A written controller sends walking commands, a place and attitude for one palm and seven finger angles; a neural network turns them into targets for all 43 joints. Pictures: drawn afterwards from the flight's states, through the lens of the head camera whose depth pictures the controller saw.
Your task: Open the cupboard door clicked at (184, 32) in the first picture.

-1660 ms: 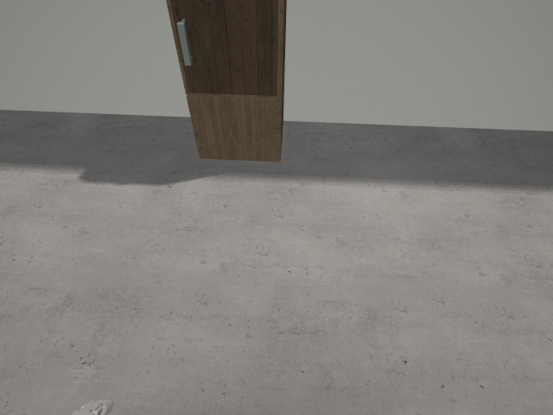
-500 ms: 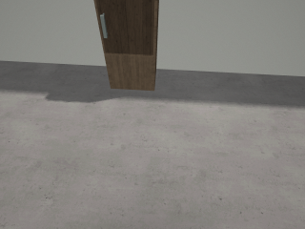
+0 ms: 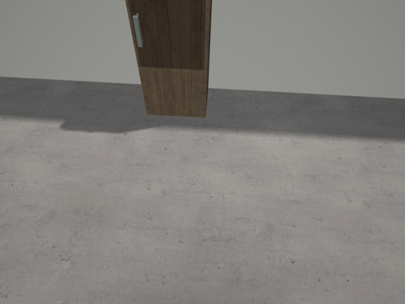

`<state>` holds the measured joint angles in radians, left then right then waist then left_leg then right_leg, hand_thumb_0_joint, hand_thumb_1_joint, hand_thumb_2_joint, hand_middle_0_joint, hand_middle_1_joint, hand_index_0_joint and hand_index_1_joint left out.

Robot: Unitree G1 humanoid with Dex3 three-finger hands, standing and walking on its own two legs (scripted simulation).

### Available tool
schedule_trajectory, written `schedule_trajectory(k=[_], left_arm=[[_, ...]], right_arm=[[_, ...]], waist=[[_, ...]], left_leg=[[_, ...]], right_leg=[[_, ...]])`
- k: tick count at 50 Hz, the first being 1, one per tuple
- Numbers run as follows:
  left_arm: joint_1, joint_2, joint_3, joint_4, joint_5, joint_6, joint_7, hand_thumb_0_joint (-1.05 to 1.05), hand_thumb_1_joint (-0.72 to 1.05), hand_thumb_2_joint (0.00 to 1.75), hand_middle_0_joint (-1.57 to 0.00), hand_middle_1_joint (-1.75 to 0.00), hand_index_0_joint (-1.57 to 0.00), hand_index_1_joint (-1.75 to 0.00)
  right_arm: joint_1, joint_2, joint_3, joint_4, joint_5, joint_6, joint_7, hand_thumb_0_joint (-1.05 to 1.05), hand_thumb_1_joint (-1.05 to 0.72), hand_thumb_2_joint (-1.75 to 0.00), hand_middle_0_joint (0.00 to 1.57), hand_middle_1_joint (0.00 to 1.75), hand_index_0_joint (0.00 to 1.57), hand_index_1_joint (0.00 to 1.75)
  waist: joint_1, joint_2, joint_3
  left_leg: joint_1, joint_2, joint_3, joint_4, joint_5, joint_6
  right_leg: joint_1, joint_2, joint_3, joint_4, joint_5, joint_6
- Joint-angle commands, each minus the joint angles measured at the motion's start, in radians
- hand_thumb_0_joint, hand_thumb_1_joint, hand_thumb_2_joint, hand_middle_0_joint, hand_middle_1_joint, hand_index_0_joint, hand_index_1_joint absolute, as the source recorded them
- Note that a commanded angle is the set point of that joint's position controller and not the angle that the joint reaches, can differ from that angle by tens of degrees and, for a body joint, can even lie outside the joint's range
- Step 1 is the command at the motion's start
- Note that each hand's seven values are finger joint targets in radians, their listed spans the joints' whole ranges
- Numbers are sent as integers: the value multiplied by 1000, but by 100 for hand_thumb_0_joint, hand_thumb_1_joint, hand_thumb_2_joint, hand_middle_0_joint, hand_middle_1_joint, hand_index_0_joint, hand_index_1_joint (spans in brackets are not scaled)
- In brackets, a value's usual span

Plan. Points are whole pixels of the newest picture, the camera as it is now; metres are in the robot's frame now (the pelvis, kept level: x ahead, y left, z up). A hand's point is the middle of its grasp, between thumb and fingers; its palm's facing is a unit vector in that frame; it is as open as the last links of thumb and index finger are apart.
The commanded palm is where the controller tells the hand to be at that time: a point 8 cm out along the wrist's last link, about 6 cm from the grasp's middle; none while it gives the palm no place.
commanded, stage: walk to a spot facing it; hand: left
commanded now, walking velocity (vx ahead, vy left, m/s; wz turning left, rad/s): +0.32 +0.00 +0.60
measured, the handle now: (139, 30) +1.49 +0.45 -0.11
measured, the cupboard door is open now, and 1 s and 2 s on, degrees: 0 0 0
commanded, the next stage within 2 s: turn to face it in 1.60 s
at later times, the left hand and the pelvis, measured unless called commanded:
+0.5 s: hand out of the picture +0.09 +0.24 -0.18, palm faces +0.20 -0.96 -0.18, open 7.3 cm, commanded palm none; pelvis +0.10 +0.05 -0.01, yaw +12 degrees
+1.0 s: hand (112, 273) +0.22 +0.24 -0.19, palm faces +0.45 -0.87 -0.19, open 7.2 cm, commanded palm none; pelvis +0.31 +0.08 -0.01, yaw +25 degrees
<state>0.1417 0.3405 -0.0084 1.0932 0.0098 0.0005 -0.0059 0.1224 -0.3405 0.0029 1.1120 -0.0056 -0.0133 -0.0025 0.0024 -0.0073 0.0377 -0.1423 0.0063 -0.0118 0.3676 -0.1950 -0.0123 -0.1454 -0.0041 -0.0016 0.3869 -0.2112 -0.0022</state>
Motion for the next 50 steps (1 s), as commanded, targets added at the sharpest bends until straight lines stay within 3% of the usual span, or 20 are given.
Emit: schedule_trajectory(k=[1,4,6,8,11,13,14,15,16,18,22,29,32,33,34,35,36,38,42,50], left_arm=[[28,98,20,-42,1,-7,22,0,90,90,-20,-30,-20,-30],[88,117,38,-52,11,13,13,0,90,90,-20,-30,-20,-30],[141,159,61,-70,16,11,14,0,90,90,-20,-30,-20,-30],[166,162,76,-86,17,-9,20,0,90,90,-20,-30,-20,-30],[125,140,81,-106,21,-30,17,0,90,90,-20,-30,-20,-30],[109,106,81,-113,13,-23,13,0,90,90,-20,-30,-20,-30],[113,41,70,-131,5,-16,4,0,90,90,-20,-30,-20,-30],[61,-21,55,-189,3,-17,-4,0,90,90,-20,-30,-20,-30],[6,-3,59,-209,16,-23,1,0,90,90,-20,-30,-20,-30],[-3,-20,65,-187,19,-37,-9,0,90,90,-20,-30,-20,-30],[80,-67,60,-143,18,-34,-17,0,90,90,-20,-30,-20,-30],[-16,-108,66,-186,14,-38,-18,0,90,90,-20,-30,-20,-30],[108,-87,82,-149,17,-51,-17,0,90,90,-20,-30,-20,-30],[231,-47,96,-109,22,-63,-12,0,90,90,-20,-30,-20,-30],[383,55,120,-69,34,-79,2,0,90,90,-20,-30,-20,-30],[470,121,126,-56,19,-75,10,0,90,90,-20,-30,-20,-30],[396,98,121,-67,17,-72,14,0,90,90,-20,-30,-20,-30],[240,-1,96,-100,24,-75,25,0,90,90,-20,-30,-20,-30],[190,-72,78,-94,33,-87,30,0,90,90,-20,-30,-20,-30],[276,2,77,-42,23,-78,19,0,90,90,-20,-30,-20,-30]], right_arm=[[12,-88,-8,-38,-9,-1,-3,0,-90,-90,20,30,20,30],[39,-74,-13,-63,-19,19,4,0,-90,-90,20,30,20,30],[48,-56,-21,-99,-19,23,5,0,-90,-90,20,30,20,30],[30,-51,-36,-137,-15,14,14,0,-90,-90,20,30,20,30],[88,3,-40,-146,-9,0,32,0,-90,-90,20,30,20,30],[245,6,-48,-104,-10,-7,29,0,-90,-90,20,30,20,30],[355,-60,-70,-74,-20,-13,20,0,-90,-90,20,30,20,30],[463,-144,-91,-60,-26,-21,6,0,-90,-90,20,30,20,30],[452,-122,-85,-55,-17,-18,1,0,-90,-90,20,30,20,30],[362,-51,-73,-80,-12,-35,-8,0,-90,-90,20,30,20,30],[326,12,-62,-63,-8,-66,-20,0,-90,-90,20,30,20,30],[340,27,-78,-29,-17,-62,-18,0,-90,-90,20,30,20,30],[300,23,-83,-33,-20,-54,-17,0,-90,-90,20,30,20,30],[296,41,-82,-36,-15,-55,-14,0,-90,-90,20,30,20,30],[316,101,-70,-60,-6,-61,-3,0,-90,-90,20,30,20,30],[270,119,-64,-108,-7,-62,1,0,-90,-90,20,30,20,30],[216,100,-76,-115,-10,-58,9,0,-90,-90,20,30,20,30],[144,112,-75,-121,-19,-45,22,0,-90,-90,20,30,20,30],[181,164,-75,-106,-21,-5,34,0,-90,-90,20,30,20,30],[17,139,-57,-178,-18,-25,55,0,-90,-90,20,30,20,30]], waist=[[2,7,-74],[25,-49,33],[43,-178,54],[44,-178,65],[-3,-115,56],[-67,-4,13],[-105,221,7],[-131,389,36],[-118,218,47],[-79,96,71],[-29,94,7],[-40,117,67],[22,72,27],[77,2,-18],[129,-230,-120],[138,-321,-164],[121,-220,-101],[59,-150,49],[-20,-113,58],[27,-104,46]], left_leg=[[-16,95,-79,-31,33,24],[-216,44,-73,46,-261,32],[-336,5,15,256,-277,24],[-392,55,28,429,-286,25],[-278,79,76,315,-242,21],[24,35,120,132,-127,25],[126,155,-146,-21,-303,82],[157,374,-540,-207,-383,189],[104,400,-580,-221,-432,240],[36,342,-474,-212,-360,231],[50,238,-234,-156,46,212],[-24,222,-158,-140,55,199],[-104,176,-130,12,50,155],[-197,126,-87,196,66,122],[-400,19,29,545,-121,68],[-529,-26,21,790,-379,62],[-550,34,-9,904,-324,67],[-547,120,-18,942,-185,58],[-419,135,33,729,-97,21],[-288,69,166,289,-57,40]], right_leg=[[13,-115,85,-63,-42,-6],[-12,-143,128,-96,-373,-27],[16,-277,259,-194,-511,-94],[27,-380,309,-230,-441,-167],[-14,-352,108,-127,-211,-139],[-185,-264,-52,54,-229,-66],[-337,-146,-149,339,-248,-6],[-554,-24,-165,636,-416,40],[-590,-73,-36,752,-368,10],[-606,-124,13,809,-216,13],[-494,-130,-26,655,-117,44],[-348,-104,-95,320,-50,54],[-84,-51,-135,173,12,38],[110,-72,-93,129,-2,19],[336,-330,221,18,-183,-66],[358,-508,527,-148,-254,-127],[228,-502,526,-197,-459,-152],[-26,-463,364,-226,-461,-133],[-150,-354,10,-219,-153,-90],[32,-331,-123,-122,126,-89]])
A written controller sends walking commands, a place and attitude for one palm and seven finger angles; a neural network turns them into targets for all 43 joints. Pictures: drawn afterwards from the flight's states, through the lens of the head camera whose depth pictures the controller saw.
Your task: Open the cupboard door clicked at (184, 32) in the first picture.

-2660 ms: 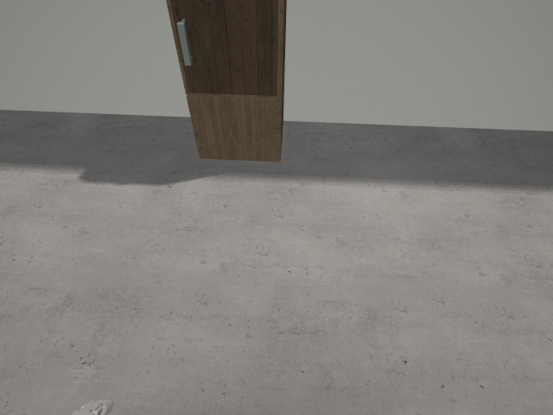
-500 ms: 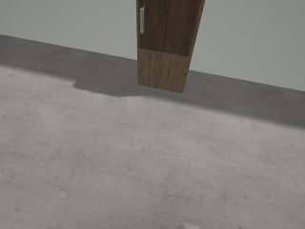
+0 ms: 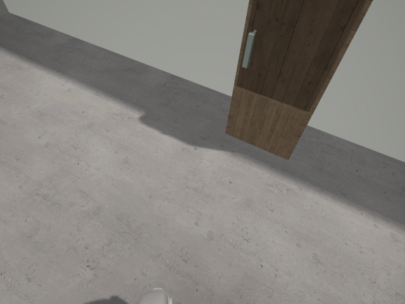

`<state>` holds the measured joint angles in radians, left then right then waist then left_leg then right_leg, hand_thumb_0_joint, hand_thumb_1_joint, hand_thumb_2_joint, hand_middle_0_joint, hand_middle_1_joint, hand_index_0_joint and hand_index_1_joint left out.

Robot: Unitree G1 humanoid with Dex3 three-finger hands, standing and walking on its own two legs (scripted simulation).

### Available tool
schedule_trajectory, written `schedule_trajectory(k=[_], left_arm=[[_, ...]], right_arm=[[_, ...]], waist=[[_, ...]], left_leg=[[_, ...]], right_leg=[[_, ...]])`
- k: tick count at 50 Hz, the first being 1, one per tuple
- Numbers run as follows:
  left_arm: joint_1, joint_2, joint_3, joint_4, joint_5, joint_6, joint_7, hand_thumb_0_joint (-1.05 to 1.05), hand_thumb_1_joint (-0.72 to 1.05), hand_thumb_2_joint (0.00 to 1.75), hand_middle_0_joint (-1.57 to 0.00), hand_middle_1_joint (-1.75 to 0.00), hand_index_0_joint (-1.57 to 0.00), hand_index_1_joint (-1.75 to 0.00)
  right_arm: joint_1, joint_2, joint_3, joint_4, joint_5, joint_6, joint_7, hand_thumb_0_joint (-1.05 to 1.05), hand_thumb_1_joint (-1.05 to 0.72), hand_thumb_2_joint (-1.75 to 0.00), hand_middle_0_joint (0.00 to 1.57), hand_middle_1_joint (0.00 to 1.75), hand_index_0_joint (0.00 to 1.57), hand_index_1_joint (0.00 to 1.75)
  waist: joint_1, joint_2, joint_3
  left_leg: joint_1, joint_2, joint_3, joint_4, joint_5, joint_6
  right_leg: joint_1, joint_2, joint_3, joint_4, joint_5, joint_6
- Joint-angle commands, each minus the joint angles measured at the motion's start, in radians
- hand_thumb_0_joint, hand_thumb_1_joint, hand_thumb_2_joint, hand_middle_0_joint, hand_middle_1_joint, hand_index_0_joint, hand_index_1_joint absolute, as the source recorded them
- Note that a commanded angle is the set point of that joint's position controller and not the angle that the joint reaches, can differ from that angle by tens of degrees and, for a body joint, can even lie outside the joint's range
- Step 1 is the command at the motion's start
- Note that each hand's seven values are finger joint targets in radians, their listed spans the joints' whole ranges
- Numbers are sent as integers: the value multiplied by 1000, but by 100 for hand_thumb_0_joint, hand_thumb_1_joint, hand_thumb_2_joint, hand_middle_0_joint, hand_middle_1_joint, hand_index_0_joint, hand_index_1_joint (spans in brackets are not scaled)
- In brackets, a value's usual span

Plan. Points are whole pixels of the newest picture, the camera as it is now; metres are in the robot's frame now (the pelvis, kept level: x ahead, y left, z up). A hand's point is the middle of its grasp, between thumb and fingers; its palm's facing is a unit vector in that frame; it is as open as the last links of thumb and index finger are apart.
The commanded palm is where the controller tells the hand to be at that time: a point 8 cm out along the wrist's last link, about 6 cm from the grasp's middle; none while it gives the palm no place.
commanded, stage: walk to a spot facing it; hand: left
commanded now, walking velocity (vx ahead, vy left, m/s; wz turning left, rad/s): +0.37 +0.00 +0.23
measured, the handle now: (250, 49) +1.23 -0.15 -0.10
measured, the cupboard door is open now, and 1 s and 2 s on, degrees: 0 0 0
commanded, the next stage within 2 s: turn to face it in 0.60 s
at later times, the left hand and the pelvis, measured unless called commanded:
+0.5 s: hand (136, 224) +0.33 +0.20 -0.16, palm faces +0.03 -0.98 -0.18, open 7.3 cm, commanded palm none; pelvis +0.23 +0.02 +0.00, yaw +3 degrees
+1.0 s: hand (141, 217) +0.36 +0.20 -0.19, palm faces +0.17 -0.98 -0.15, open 7.3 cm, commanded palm none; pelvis +0.41 +0.03 -0.01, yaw +3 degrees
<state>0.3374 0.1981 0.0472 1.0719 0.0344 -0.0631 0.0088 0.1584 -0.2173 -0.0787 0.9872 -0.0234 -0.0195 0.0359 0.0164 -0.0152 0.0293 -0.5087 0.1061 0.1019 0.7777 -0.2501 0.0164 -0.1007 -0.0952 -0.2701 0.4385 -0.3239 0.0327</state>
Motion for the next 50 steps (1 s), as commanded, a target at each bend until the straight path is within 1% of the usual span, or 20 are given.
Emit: schedule_trajectory(k=[1,2,3,4,5,8,11,23,26,27,28,29,30,32,36,39,45,46,48,50], left_arm=[[70,152,24,-18,-4,-12,4,0,90,90,-20,-30,-20,-30],[50,157,26,-17,-8,-10,3,0,90,90,-20,-30,-20,-30],[57,131,20,-29,-12,-7,-3,0,90,90,-20,-30,-20,-30],[66,71,11,-64,-23,-5,-16,0,90,90,-20,-30,-20,-30],[-20,97,6,-103,-16,-7,-11,0,90,90,-20,-30,-20,-30],[-85,79,12,-70,-11,-1,-22,0,90,90,-20,-30,-20,-30],[0,36,6,-33,-4,28,-24,0,90,90,-20,-30,-20,-30],[-267,25,17,-136,-9,28,-35,0,90,90,-20,-30,-20,-30],[-91,60,28,-86,-5,7,-32,0,90,90,-20,-30,-20,-30],[68,124,43,-37,1,-6,-24,0,90,90,-20,-30,-20,-30],[212,247,76,-3,6,-15,-9,0,90,90,-20,-30,-20,-30],[234,283,75,1,-15,-10,-7,0,90,90,-20,-30,-20,-30],[140,249,66,-21,-15,-9,-4,0,90,90,-20,-30,-20,-30],[-26,134,38,-64,-13,-8,6,0,90,90,-20,-30,-20,-30],[-77,58,6,-69,-7,-15,13,0,90,90,-20,-30,-20,-30],[-57,59,1,-54,-7,-11,13,0,90,90,-20,-30,-20,-30],[-34,111,22,-33,-21,29,10,0,90,90,-20,-30,-20,-30],[-26,93,22,-39,-22,39,9,0,90,90,-20,-30,-20,-30],[9,32,22,-61,-29,57,5,0,90,90,-20,-30,-20,-30],[-34,56,33,-70,-18,78,5,0,90,90,-20,-30,-20,-30]], right_arm=[[16,0,22,-46,-2,-22,13,0,-90,-90,20,30,20,30],[112,-34,13,-20,-5,-27,6,0,-90,-90,20,30,20,30],[249,-109,-7,17,-12,-33,-7,0,-90,-90,20,30,20,30],[368,-244,-39,41,-16,-38,-22,0,-90,-90,20,30,20,30],[399,-257,-35,61,0,-33,-35,0,-90,-90,20,30,20,30],[213,-143,-3,23,4,-52,-52,0,-90,-90,20,30,20,30],[161,-85,14,29,9,-66,-52,0,-90,-90,20,30,20,30],[280,-81,3,111,-4,-63,-56,0,-90,-90,20,30,20,30],[275,-89,6,124,0,-56,-59,0,-90,-90,20,30,20,30],[273,-74,8,118,9,-60,-52,0,-90,-90,20,30,20,30],[319,-3,20,90,21,-69,-46,0,-90,-90,20,30,20,30],[283,-38,17,72,21,-61,-48,0,-90,-90,20,30,20,30],[213,-18,9,63,17,-55,-43,0,-90,-90,20,30,20,30],[163,2,7,57,8,-32,-35,0,-90,-90,20,30,20,30],[238,49,15,80,0,15,-27,0,-90,-90,20,30,20,30],[212,79,29,75,0,10,-26,0,-90,-90,20,30,20,30],[138,6,34,56,6,-17,-44,0,-90,-90,20,30,20,30],[164,-42,24,59,7,-20,-51,0,-90,-90,20,30,20,30],[237,-183,0,56,-2,-16,-63,0,-90,-90,20,30,20,30],[155,-157,6,28,-2,-10,-78,0,-90,-90,20,30,20,30]], waist=[[-15,-80,39],[-66,-40,-5],[-129,80,-95],[-161,355,-175],[-177,325,-172],[-91,98,-13],[-23,126,-11],[-54,104,102],[34,59,-2],[100,-17,-98],[126,-281,-239],[124,-223,-250],[110,-181,-172],[31,-38,1],[-55,-126,36],[-53,-129,31],[-37,-124,-21],[-51,-29,-45],[-68,334,-77],[-66,333,-65]], left_leg=[[159,-47,67,-170,8,18],[322,-75,93,-234,36,25],[571,-15,-14,-292,24,61],[750,261,-436,-420,44,162],[751,334,-560,-502,83,216],[506,262,-349,-512,204,176],[390,176,-176,-554,245,140],[455,165,-127,-557,279,146],[431,108,-85,-287,485,100],[276,57,-56,-62,412,63],[0,-89,17,280,-74,13],[-55,-98,-82,479,-322,17],[-97,-48,-120,560,-267,18],[-95,28,-133,546,-114,9],[3,29,-80,363,-30,-39],[76,10,-3,118,11,-55],[333,-27,51,-269,145,-72],[445,22,15,-318,264,-63],[503,336,-254,-420,545,82],[426,365,-260,-483,356,130]], right_leg=[[-19,-229,120,-114,305,-114],[-68,-200,67,20,365,-92],[-192,-148,23,279,366,-53],[-457,6,6,625,-105,5],[-565,25,146,786,-269,-11],[-582,-81,240,821,-70,-7],[-458,-81,221,697,14,10],[-419,-23,160,216,137,-12],[-107,51,111,72,160,-45],[162,-27,211,51,195,-79],[426,-340,586,-25,306,-175],[357,-432,709,-114,312,-237],[219,-417,675,-150,206,-227],[-33,-354,463,-194,114,-169],[-209,-243,191,-218,306,-121],[-203,-176,141,-182,473,-141],[-159,-124,237,-30,473,-124],[-220,-86,232,33,345,-91],[-350,63,135,367,-286,-4],[-412,33,224,666,-322,-2]])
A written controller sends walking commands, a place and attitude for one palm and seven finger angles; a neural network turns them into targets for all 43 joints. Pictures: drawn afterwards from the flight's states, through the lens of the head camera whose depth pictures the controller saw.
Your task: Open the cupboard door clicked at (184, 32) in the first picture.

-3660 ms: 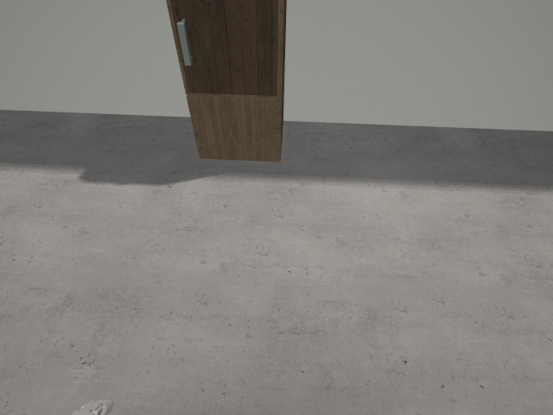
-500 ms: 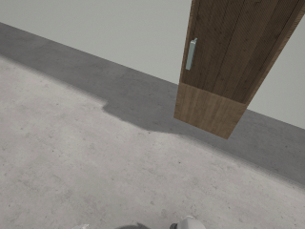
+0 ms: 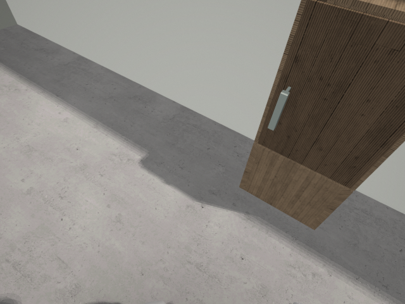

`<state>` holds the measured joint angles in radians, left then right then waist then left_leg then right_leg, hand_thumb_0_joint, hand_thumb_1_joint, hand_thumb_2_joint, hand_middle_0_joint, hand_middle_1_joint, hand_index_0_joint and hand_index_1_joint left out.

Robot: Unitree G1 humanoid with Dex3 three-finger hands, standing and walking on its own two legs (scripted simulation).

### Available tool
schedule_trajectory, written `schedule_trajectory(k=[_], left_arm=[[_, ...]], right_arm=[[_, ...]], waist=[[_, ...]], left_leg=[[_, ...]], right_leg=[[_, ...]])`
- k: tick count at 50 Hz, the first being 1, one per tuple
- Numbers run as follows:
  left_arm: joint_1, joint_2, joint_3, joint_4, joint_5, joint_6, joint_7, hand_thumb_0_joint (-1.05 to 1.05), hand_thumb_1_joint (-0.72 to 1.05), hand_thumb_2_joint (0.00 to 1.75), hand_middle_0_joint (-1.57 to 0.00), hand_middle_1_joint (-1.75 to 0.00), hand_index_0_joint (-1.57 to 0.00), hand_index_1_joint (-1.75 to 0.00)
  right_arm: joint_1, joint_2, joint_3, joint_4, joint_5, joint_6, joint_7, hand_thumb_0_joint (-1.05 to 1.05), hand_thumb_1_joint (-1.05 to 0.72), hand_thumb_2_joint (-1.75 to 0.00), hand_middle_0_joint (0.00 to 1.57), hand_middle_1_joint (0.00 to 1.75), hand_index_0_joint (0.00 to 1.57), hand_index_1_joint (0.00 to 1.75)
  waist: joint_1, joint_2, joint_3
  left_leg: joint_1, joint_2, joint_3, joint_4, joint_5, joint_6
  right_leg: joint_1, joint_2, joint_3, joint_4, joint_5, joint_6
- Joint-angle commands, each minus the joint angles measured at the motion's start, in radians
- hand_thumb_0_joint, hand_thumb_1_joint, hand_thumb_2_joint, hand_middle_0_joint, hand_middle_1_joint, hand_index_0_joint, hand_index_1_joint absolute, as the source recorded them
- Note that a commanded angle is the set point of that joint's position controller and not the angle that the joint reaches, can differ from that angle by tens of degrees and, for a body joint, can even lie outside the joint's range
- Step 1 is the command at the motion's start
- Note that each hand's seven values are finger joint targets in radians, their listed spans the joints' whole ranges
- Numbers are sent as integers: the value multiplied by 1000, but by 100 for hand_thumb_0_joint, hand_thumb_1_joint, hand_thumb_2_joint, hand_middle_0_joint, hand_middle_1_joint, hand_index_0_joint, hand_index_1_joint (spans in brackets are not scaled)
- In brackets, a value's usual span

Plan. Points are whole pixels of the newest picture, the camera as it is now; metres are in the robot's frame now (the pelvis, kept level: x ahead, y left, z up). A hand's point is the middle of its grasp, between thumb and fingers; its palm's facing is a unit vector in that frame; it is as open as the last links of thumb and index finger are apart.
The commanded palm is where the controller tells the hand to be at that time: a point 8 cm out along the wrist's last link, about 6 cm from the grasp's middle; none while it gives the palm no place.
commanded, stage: turn to face it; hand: left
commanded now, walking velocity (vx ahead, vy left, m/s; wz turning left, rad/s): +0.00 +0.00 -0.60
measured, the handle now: (280, 108) +0.81 -0.21 -0.09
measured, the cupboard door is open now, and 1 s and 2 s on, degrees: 0 0 0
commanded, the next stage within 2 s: take the last steps up to it in 0.76 s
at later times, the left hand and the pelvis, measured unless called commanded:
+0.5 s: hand (141, 294) +0.16 +0.15 -0.14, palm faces -0.22 -0.92 -0.31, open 7.3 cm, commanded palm none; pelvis +0.01 -0.04 +0.00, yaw -16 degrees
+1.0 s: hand (138, 294) +0.16 +0.16 -0.16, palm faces -0.39 -0.90 -0.17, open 7.3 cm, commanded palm none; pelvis +0.03 +0.00 +0.02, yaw -25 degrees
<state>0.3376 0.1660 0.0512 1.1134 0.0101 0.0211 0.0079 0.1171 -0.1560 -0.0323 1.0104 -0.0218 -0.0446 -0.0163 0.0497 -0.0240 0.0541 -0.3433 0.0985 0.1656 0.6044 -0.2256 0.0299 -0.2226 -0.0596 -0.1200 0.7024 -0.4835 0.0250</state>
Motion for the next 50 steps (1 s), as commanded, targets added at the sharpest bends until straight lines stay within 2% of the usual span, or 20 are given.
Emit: schedule_trajectory(k=[1,2,4,11,15,16,17,18,20,22,24,31,34,37,38,40,41,43,45,50], left_arm=[[-50,96,38,-112,10,-5,-3,0,90,90,-20,-30,-20,-30],[-51,91,41,-109,11,-3,-12,0,90,90,-20,-30,-20,-30],[-22,68,44,-113,9,13,-16,0,90,90,-20,-30,-20,-30],[-90,55,50,-202,12,25,-22,0,90,90,-20,-30,-20,-30],[-53,78,52,-216,16,9,-20,0,90,90,-20,-30,-20,-30],[-10,113,58,-210,18,3,-15,0,90,90,-20,-30,-20,-30],[1,230,72,-215,30,-13,-3,0,90,90,-20,-30,-20,-30],[42,301,80,-214,16,-13,9,0,90,90,-20,-30,-20,-30],[-52,277,77,-232,15,-11,19,0,90,90,-20,-30,-20,-30],[-163,221,59,-264,12,-7,17,0,90,90,-20,-30,-20,-30],[-173,214,52,-268,11,-13,13,0,90,90,-20,-30,-20,-30],[-116,244,55,-229,13,-7,8,0,90,90,-20,-30,-20,-30],[-145,250,58,-231,17,0,10,0,90,90,-20,-30,-20,-30],[-184,231,53,-226,8,10,7,0,90,90,-20,-30,-20,-30],[-197,209,49,-234,3,13,5,0,90,90,-20,-30,-20,-30],[-177,119,35,-261,-4,18,-7,0,90,90,-20,-30,-20,-30],[-215,150,40,-255,10,29,-5,0,90,90,-20,-30,-20,-30],[-179,150,49,-222,13,26,-14,0,90,90,-20,-30,-20,-30],[-152,111,35,-201,13,19,-22,0,90,90,-20,-30,-20,-30],[-243,78,12,-203,15,1,-35,0,90,90,-20,-30,-20,-30]], right_arm=[[145,-194,-36,-20,-2,19,-23,0,-90,-90,20,30,20,30],[95,-177,-33,-40,-2,17,-22,0,-90,-90,20,30,20,30],[59,-166,-37,-60,-1,18,-20,0,-90,-90,20,30,20,30],[60,-196,-72,-78,-5,34,-10,0,-90,-90,20,30,20,30],[43,-213,-85,-92,-4,47,2,0,-90,-90,20,30,20,30],[35,-199,-82,-103,0,51,6,0,-90,-90,20,30,20,30],[64,-125,-65,-128,4,60,14,0,-90,-90,20,30,20,30],[-14,-104,-49,-177,6,69,12,0,-90,-90,20,30,20,30],[-14,-132,-55,-164,8,80,3,0,-90,-90,20,30,20,30],[44,-145,-56,-124,1,78,7,0,-90,-90,20,30,20,30],[87,-143,-49,-104,-2,77,4,0,-90,-90,20,30,20,30],[62,-138,-33,-109,6,74,-6,0,-90,-90,20,30,20,30],[84,-130,-25,-107,13,66,-11,0,-90,-90,20,30,20,30],[170,-124,-23,-75,15,58,-18,0,-90,-90,20,30,20,30],[216,-137,-23,-62,14,49,-21,0,-90,-90,20,30,20,30],[190,-265,-40,-95,-1,44,-24,0,-90,-90,20,30,20,30],[161,-258,-41,-96,-6,45,-28,0,-90,-90,20,30,20,30],[92,-204,-25,-105,-7,39,-33,0,-90,-90,20,30,20,30],[117,-190,-23,-92,-9,29,-30,0,-90,-90,20,30,20,30],[258,-191,-38,-18,-12,15,-21,0,-90,-90,20,30,20,30]], waist=[[-85,247,-58],[-62,185,-39],[-47,188,-59],[-65,201,-72],[-34,176,-94],[-5,89,-99],[8,-242,-90],[52,-306,-75],[6,-237,-63],[-45,-121,-77],[-53,-120,-103],[-17,-94,-117],[-24,-113,-116],[-69,-95,-101],[-90,-38,-110],[-72,336,-58],[-88,333,-16],[-41,198,-19],[-46,175,-68],[-114,170,-26]], left_leg=[[211,342,-260,-307,279,114],[173,313,-192,-309,276,96],[150,279,-93,-316,235,77],[184,319,-22,-296,145,94],[129,303,35,-147,114,37],[52,259,75,-26,40,-10],[-181,120,137,231,-251,-91],[-269,42,-6,424,-416,-103],[-290,30,-149,576,-300,-89],[-241,41,-153,567,-154,-100],[-207,26,-134,510,-131,-112],[-148,-18,-124,293,-194,-111],[-58,-33,-119,160,-213,-95],[135,-49,-97,-83,-64,-78],[230,-27,-111,-196,-9,-65],[211,305,-468,-379,35,86],[116,333,-482,-407,52,123],[119,246,-345,-350,188,124],[226,193,-246,-328,222,102],[296,226,-251,-357,108,120]], right_leg=[[-303,-19,82,456,-96,2],[-297,-33,73,470,-34,6],[-270,-34,60,451,25,19],[-211,-30,17,152,48,25],[-51,10,-19,-76,185,2],[48,-5,13,-197,282,-14],[169,-225,334,-376,420,-96],[92,-374,505,-422,606,-200],[30,-308,480,-435,426,-219],[8,-214,337,-407,393,-175],[40,-187,283,-380,493,-167],[112,-190,360,-366,571,-216],[71,-189,389,-361,550,-221],[-52,-142,380,-321,455,-163],[-106,-97,345,-275,401,-123],[-291,92,123,23,13,-13],[-280,77,158,211,-60,1],[-283,55,170,367,10,4],[-297,49,125,348,49,15],[-280,15,64,139,26,10]])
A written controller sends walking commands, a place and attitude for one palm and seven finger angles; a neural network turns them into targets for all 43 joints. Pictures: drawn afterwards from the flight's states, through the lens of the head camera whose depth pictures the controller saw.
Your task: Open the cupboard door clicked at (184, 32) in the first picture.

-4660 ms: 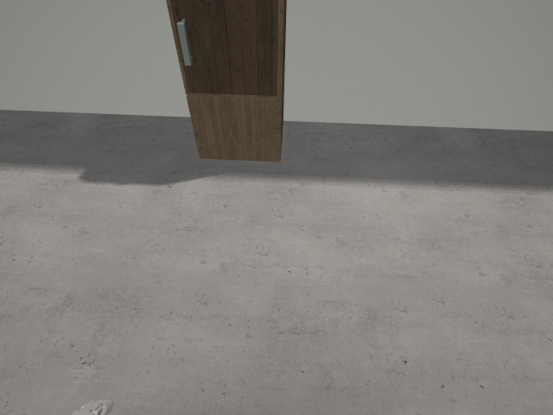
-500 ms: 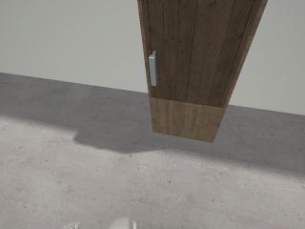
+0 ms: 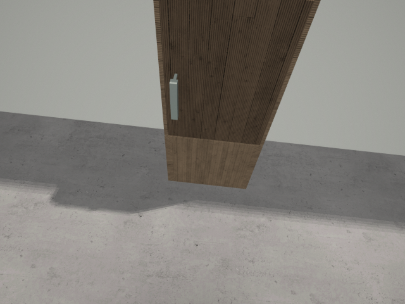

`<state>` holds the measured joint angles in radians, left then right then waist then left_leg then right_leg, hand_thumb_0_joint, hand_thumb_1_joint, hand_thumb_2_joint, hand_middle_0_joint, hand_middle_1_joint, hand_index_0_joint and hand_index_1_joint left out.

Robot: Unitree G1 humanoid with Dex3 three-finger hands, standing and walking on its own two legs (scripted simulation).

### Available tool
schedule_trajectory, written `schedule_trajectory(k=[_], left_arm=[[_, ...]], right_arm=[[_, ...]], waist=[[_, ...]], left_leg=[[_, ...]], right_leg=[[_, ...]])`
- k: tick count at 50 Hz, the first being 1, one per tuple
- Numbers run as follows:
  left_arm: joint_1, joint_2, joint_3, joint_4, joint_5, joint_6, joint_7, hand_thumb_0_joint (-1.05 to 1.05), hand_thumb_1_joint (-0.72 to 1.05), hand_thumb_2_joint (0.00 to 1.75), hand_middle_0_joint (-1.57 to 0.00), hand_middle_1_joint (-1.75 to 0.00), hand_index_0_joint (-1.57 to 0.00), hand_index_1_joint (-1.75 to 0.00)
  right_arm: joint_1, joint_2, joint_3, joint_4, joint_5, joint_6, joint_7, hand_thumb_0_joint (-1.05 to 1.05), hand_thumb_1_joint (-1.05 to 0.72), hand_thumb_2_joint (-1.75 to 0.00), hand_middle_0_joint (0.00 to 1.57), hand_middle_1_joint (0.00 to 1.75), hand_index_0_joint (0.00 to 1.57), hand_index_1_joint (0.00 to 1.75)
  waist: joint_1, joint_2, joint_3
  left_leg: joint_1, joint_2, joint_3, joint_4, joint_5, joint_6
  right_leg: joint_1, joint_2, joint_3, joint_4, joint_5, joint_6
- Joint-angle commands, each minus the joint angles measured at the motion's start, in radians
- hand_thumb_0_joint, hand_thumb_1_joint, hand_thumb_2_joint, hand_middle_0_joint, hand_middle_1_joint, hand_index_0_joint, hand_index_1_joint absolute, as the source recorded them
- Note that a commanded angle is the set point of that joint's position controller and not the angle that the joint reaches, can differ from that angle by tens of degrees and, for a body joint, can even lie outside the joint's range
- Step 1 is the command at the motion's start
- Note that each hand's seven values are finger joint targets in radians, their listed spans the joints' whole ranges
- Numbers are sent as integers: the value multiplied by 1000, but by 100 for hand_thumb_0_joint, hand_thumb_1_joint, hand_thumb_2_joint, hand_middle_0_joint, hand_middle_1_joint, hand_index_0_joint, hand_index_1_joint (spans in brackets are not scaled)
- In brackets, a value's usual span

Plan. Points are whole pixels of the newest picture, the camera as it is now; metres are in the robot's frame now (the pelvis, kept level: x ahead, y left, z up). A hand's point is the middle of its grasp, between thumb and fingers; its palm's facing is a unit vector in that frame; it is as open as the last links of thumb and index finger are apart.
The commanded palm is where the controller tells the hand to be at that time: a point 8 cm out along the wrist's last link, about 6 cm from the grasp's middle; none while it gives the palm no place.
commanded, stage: take the last steps up to it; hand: left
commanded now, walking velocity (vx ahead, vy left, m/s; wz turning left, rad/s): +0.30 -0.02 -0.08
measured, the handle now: (175, 97) +0.80 +0.14 -0.11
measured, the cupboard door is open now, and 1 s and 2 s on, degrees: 0 0 0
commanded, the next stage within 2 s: come to a stop and stand still in 0.70 s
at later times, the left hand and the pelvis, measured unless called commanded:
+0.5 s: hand out of the picture +0.06 +0.16 -0.19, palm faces +0.05 -0.99 -0.16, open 7.3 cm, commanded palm none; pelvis +0.11 -0.01 -0.01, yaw +0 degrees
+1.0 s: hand (147, 222) +0.34 +0.16 -0.17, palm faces -0.02 -0.97 -0.24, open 7.3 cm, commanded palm none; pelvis +0.25 -0.02 -0.01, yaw -1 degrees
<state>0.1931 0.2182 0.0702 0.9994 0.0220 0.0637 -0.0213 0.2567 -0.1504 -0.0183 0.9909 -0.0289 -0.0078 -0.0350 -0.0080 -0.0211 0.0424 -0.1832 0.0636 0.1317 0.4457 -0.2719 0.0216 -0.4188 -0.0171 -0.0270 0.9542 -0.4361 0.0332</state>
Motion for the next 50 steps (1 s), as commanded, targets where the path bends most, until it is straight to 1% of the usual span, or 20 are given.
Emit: schedule_trajectory(k=[1,4,7,8,9,11,15,22,25,26,28,30,32,35,40,43,45,46,48,50], left_arm=[[-105,18,-10,-86,4,-45,-8,0,90,90,-20,-30,-20,-30],[-81,3,-16,-63,1,-60,-9,0,90,90,-20,-30,-20,-30],[58,22,-10,5,-1,-82,-1,0,90,90,-20,-30,-20,-30],[132,76,1,40,2,-92,10,0,90,90,-20,-30,-20,-30],[233,171,20,71,3,-96,21,0,90,90,-20,-30,-20,-30],[270,174,22,89,-4,-98,34,0,90,90,-20,-30,-20,-30],[139,79,-2,52,4,-114,40,0,90,90,-20,-30,-20,-30],[162,109,-4,90,8,-128,36,0,90,90,-20,-30,-20,-30],[160,108,0,97,0,-118,34,0,90,90,-20,-30,-20,-30],[169,80,-5,97,-3,-115,32,0,90,90,-20,-30,-20,-30],[185,8,-16,44,-11,-111,23,0,90,90,-20,-30,-20,-30],[102,6,-15,34,-5,-110,23,0,90,90,-20,-30,-20,-30],[101,-3,-15,51,4,-106,10,0,90,90,-20,-30,-20,-30],[154,-47,-21,66,3,-85,15,0,90,90,-20,-30,-20,-30],[91,-59,-28,36,4,-81,19,0,90,90,-20,-30,-20,-30],[150,-36,-32,61,0,-89,33,0,90,90,-20,-30,-20,-30],[154,83,-26,72,1,-103,51,0,90,90,-20,-30,-20,-30],[128,116,-24,60,-5,-96,52,0,90,90,-20,-30,-20,-30],[95,115,-16,52,-7,-92,62,0,90,90,-20,-30,-20,-30],[69,115,-7,41,-1,-78,71,0,90,90,-20,-30,-20,-30]], right_arm=[[132,-197,-55,13,-6,-23,-1,0,-90,-90,20,30,20,30],[135,-204,-59,39,-7,-21,5,0,-90,-90,20,30,20,30],[115,-172,-52,59,5,-22,13,0,-90,-90,20,30,20,30],[104,-125,-40,53,13,-30,19,0,-90,-90,20,30,20,30],[52,-70,-22,15,17,-35,25,0,-90,-90,20,30,20,30],[-87,-116,-38,-25,5,-20,30,0,-90,-90,20,30,20,30],[-5,-82,-46,26,2,-10,47,0,-90,-90,20,30,20,30],[-45,-59,-42,-9,14,-24,68,0,-90,-90,20,30,20,30],[58,-88,-46,26,7,-38,57,0,-90,-90,20,30,20,30],[177,-134,-56,65,1,-46,47,0,-90,-90,20,30,20,30],[345,-296,-84,91,-5,-45,26,0,-90,-90,20,30,20,30],[196,-228,-71,64,3,-42,16,0,-90,-90,20,30,20,30],[97,-135,-43,44,3,-58,12,0,-90,-90,20,30,20,30],[67,-120,-38,46,5,-67,9,0,-90,-90,20,30,20,30],[68,-130,-45,66,3,-48,14,0,-90,-90,20,30,20,30],[33,-102,-29,78,9,-38,7,0,-90,-90,20,30,20,30],[85,-40,-17,86,28,-30,13,0,-90,-90,20,30,20,30],[110,-37,-19,98,29,-13,14,0,-90,-90,20,30,20,30],[104,-50,-29,105,26,23,5,0,-90,-90,20,30,20,30],[87,-51,-36,99,29,34,0,0,-90,-90,20,30,20,30]], waist=[[-62,169,-15],[-52,196,-14],[16,124,-51],[51,7,-63],[98,-243,-40],[126,-231,59],[19,-80,101],[10,-125,100],[-45,-52,61],[-88,39,-9],[-118,380,-135],[-84,234,-39],[-31,114,17],[8,116,-32],[2,144,-1],[55,74,-10],[23,-125,-62],[6,-109,-47],[18,-240,-58],[25,-145,-76]], left_leg=[[139,257,-220,-200,126,127],[121,252,-213,-175,114,117],[-8,178,-131,-34,46,46],[-199,130,-56,99,-36,5],[-430,11,61,319,-253,-43],[-536,48,-82,555,-280,-32],[-433,83,-64,554,-83,-52],[-249,46,-6,275,20,-39],[-20,-6,40,125,83,-31],[133,16,1,61,85,-21],[280,375,-533,-188,-9,133],[103,366,-493,-246,-192,158],[-22,305,-328,-251,-36,126],[-30,249,-164,-225,213,128],[-43,230,-118,-201,196,138],[-70,160,-56,-44,331,59],[-146,48,-6,44,-19,-33],[-105,11,-14,76,-122,-45],[-99,8,-33,245,-257,-55],[-168,-4,-78,384,-282,-55]], right_leg=[[-64,-24,-41,-164,-25,-2],[27,-8,-76,-306,-18,-16],[311,-6,-85,-585,189,-40],[513,-125,46,-627,139,-83],[613,-335,334,-722,102,-183],[452,-389,442,-804,-46,-251],[284,-297,155,-787,117,-192],[219,-264,52,-744,245,-161],[171,-208,-4,-577,308,-126],[145,-157,-43,-377,369,-102],[-111,29,-89,146,-179,-48],[-195,-60,10,317,-63,-70],[-143,-112,18,244,41,-55],[-34,-101,-20,51,58,-33],[54,-67,-68,-220,110,-25],[238,-54,-67,-503,358,-16],[351,-261,152,-558,759,-80],[293,-323,155,-563,847,-138],[264,-341,178,-586,989,-199],[327,-354,161,-551,1096,-239]])
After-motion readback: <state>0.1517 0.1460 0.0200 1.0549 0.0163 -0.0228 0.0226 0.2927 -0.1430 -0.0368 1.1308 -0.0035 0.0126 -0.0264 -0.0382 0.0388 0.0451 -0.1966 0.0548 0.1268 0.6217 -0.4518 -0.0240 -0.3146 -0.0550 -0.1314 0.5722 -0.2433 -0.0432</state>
